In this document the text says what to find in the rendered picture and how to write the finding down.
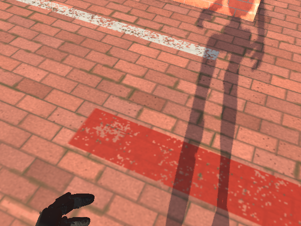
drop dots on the left robot hand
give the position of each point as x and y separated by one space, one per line
52 216

